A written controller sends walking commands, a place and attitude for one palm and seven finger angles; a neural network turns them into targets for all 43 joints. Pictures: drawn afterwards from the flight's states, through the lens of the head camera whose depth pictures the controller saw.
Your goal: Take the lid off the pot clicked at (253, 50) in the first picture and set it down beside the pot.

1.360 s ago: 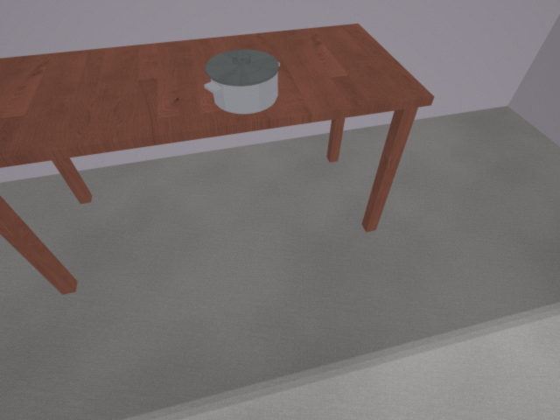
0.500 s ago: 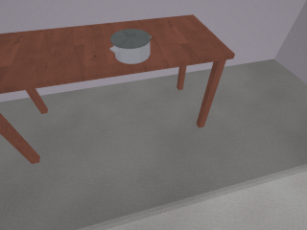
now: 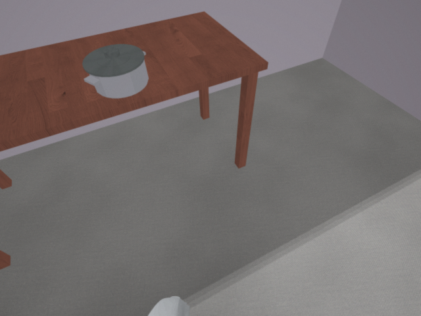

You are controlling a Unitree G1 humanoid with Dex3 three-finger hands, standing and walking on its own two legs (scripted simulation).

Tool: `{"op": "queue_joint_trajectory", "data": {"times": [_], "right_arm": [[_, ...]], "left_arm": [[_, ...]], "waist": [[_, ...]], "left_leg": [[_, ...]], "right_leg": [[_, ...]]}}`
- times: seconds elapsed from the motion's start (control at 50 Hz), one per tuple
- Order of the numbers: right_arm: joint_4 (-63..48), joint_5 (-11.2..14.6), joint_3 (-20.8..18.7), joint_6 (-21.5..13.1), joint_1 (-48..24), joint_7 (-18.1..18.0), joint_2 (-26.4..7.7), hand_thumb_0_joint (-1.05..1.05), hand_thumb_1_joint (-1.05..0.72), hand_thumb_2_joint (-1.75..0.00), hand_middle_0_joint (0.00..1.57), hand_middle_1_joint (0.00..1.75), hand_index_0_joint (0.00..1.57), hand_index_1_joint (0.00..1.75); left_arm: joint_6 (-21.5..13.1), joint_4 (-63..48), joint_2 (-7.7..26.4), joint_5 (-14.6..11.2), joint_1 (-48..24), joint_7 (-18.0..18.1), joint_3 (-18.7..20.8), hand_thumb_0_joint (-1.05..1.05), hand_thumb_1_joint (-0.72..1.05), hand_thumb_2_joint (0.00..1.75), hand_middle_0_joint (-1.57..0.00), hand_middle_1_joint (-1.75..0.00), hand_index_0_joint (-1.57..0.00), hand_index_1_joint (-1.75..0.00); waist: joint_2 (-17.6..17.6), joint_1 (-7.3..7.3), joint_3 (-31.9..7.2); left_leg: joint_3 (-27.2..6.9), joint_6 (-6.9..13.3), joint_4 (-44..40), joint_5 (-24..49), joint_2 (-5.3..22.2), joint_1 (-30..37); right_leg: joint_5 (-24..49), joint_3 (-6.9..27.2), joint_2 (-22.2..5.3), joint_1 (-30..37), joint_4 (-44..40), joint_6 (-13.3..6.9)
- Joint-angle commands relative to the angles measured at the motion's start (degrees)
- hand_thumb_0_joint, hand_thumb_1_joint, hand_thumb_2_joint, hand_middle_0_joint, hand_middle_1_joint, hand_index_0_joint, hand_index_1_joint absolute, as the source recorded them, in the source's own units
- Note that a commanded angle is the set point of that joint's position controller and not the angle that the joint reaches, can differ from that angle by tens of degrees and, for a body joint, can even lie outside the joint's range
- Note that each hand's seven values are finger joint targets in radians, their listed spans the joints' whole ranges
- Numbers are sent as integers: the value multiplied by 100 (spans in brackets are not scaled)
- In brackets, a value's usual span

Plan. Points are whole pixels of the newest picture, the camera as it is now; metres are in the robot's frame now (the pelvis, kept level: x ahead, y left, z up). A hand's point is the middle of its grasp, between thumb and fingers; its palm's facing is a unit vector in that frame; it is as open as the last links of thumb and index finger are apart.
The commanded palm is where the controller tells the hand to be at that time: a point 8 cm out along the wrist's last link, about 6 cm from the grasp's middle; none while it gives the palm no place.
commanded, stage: walk to a spot facing it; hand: left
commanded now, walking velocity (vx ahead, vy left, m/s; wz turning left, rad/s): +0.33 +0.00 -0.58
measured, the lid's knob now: (111, 52) +0.87 +0.43 +0.05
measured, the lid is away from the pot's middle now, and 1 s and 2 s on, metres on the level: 0.00 0.00 0.00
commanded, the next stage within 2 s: none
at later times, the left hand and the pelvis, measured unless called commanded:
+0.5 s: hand (132, 233) +0.32 +0.25 -0.16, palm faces -0.27 -0.94 -0.23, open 7.4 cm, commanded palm none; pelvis +0.18 +0.06 +0.00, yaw -20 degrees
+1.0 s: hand (194, 185) +0.49 +0.10 -0.17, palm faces -0.60 -0.78 -0.19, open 7.4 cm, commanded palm none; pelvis +0.28 +0.03 -0.02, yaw -37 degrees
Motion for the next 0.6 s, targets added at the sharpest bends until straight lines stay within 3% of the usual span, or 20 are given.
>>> {"op": "queue_joint_trajectory", "data": {"times": [0.0, 0.06, 0.1, 0.12, 0.14, 0.16, 0.18, 0.2, 0.22, 0.24, 0.26, 0.28, 0.3, 0.32, 0.36, 0.42, 0.44, 0.5, 0.58], "right_arm": [[-848, 29, -99, -242, -813, 16, -276, 0, -90, -90, 20, 30, 20, 30], [-1023, 61, -98, -291, -1077, 38, -209, 0, -90, -90, 20, 30, 20, 30], [-1130, 73, -85, -348, -1237, 31, -177, 0, -90, -90, 20, 30, 20, 30], [-1136, 90, -88, -377, -1146, 26, -186, 0, -90, -90, 20, 30, 20, 30], [-1082, 89, -95, -402, -923, 2, -210, 0, -90, -90, 20, 30, 20, 30], [-945, 79, -110, -440, -418, -58, -310, 0, -90, -90, 20, 30, 20, 30], [-661, 74, -168, -471, 432, -156, -568, 0, -90, -90, 20, 30, 20, 30], [-458, -27, -332, -511, 1335, -216, -1269, 0, -90, -90, 20, 30, 20, 30], [-446, 9, -339, -460, 1737, -203, -1555, 0, -90, -90, 20, 30, 20, 30], [-582, -6, -289, -387, 1261, -161, -1372, 0, -90, -90, 20, 30, 20, 30], [-604, -29, -183, -421, 833, -174, -929, 0, -90, -90, 20, 30, 20, 30], [-621, -14, -85, -442, 542, -182, -577, 0, -90, -90, 20, 30, 20, 30], [-617, -12, -19, -486, 372, -197, -388, 0, -90, -90, 20, 30, 20, 30], [-560, 11, 11, -530, 327, -217, -319, 0, -90, -90, 20, 30, 20, 30], [-455, 31, 10, -598, 495, -233, -371, 0, -90, -90, 20, 30, 20, 30], [-314, 55, 7, -585, 791, -237, -437, 0, -90, -90, 20, 30, 20, 30], [-290, 46, -3, -570, 811, -234, -499, 0, -90, -90, 20, 30, 20, 30], [-243, 11, -62, -479, 907, -214, -637, 0, -90, -90, 20, 30, 20, 30], [-149, -31, -110, -362, 1082, -204, -753, 0, -90, -90, 20, 30, 20, 30]], "left_arm": [[-181, -267, 1198, -4, 318, 94, 313, 0, 90, 90, -20, -30, -20, -30], [-157, -267, 1235, 27, 300, 109, 338, 0, 90, 90, -20, -30, -20, -30], [-136, -272, 1225, 46, 294, 128, 358, 0, 90, 90, -20, -30, -20, -30], [-113, -301, 1302, 60, 206, 132, 382, 0, 90, 90, -20, -30, -20, -30], [-104, -323, 1311, 49, 77, 124, 399, 0, 90, 90, -20, -30, -20, -30], [-103, -372, 1308, 18, -76, 121, 417, 0, 90, 90, -20, -30, -20, -30], [-116, -396, 1181, -10, -126, 96, 430, 0, 90, 90, -20, -30, -20, -30], [-118, -473, 873, -96, -6, 18, 429, 0, 90, 90, -20, -30, -20, -30], [-149, -630, 723, -88, -57, -34, 394, 0, 90, 90, -20, -30, -20, -30], [-117, -673, 777, -25, -205, -60, 387, 0, 90, 90, -20, -30, -20, -30], [-70, -678, 723, 35, -564, -65, 387, 0, 90, 90, -20, -30, -20, -30], [-13, -681, 769, 60, -666, -144, 414, 0, 90, 90, -20, -30, -20, -30], [60, -645, 726, 70, -631, -209, 421, 0, 90, 90, -20, -30, -20, -30], [117, -597, 657, 74, -520, -235, 391, 0, 90, 90, -20, -30, -20, -30], [217, -651, 556, 60, -602, -260, 345, 0, 90, 90, -20, -30, -20, -30], [294, -803, 546, 50, -1019, -256, 285, 0, 90, 90, -20, -30, -20, -30], [312, -864, 504, 51, -1138, -259, 272, 0, 90, 90, -20, -30, -20, -30], [340, -1039, 518, 32, -1705, -262, 234, 0, 90, 90, -20, -30, -20, -30], [306, -1228, 600, 29, -2217, -253, 213, 0, 90, 90, -20, -30, -20, -30]], "waist": [[-700, 47, 152], [-910, 118, 200], [-989, 180, 214], [-1043, 143, 153], [-1051, 17, 105], [-894, -243, -13], [-626, -570, -432], [884, -856, -1154], [1439, -811, -1093], [846, -665, -514], [990, -522, 105], [1073, -337, 487], [841, -173, 517], [828, -39, 331], [532, -1, 103], [409, -110, 69], [395, -93, 44], [467, -271, 151], [578, -436, 147]], "left_leg": [[-112, -74, -413, 457, 49, -764], [-67, -41, -1010, 425, -75, -441], [-29, 12, -1606, 217, -195, -28], [-27, 59, -1918, 92, -237, 410], [66, 78, -2350, 162, -351, 891], [64, 135, -2998, 458, -437, 1892], [-246, 265, -3346, 552, -180, 3428], [-2102, 735, -3634, 22, 1408, 4785], [-3567, 1267, -4442, -555, 2510, 4423], [-3529, 1535, -4784, -1750, 2572, 3380], [-3029, 1347, -5041, -2155, 2212, 2569], [-2416, 1163, -5148, -1893, 1903, 1997], [-1788, 1064, -5107, -993, 1698, 1827], [-1264, 1019, -4958, 2, 1573, 1829], [-414, 1092, -4764, 1693, 1449, 2076], [59, 1117, -4557, 3082, 1446, 2418], [285, 1092, -4484, 3327, 1429, 2499], [707, 993, -4227, 3485, 1432, 2514], [866, 916, -3743, 3804, 1589, 2662]], "right_leg": [[1352, 1794, -1437, 495, -1181, -803], [1344, 1770, -1382, 436, -1133, -738], [1735, 1837, -1368, 443, -932, -689], [1757, 1849, -1393, 299, -794, -667], [1885, 1774, -1266, 159, -584, -594], [2101, 1622, -1058, -299, -61, -451], [2196, 1371, -727, -1032, 924, -272], [378, 632, -32, -2145, 2692, 14], [-1526, 3, 66, -2792, 4166, 211], [-1565, -195, -262, -3056, 4798, 151], [-1023, -184, -502, -3224, 5130, 190], [-529, -214, -743, -3220, 5099, 212], [-153, -255, -884, -3097, 4928, 266], [17, -331, -939, -2900, 4759, 339], [194, -450, -977, -2838, 4400, 478], [479, -641, -972, -2925, 3783, 582], [597, -702, -966, -2906, 3484, 595], [609, -948, -899, -2514, 2480, 559], [395, -1113, -729, -1920, 1693, 396]]}}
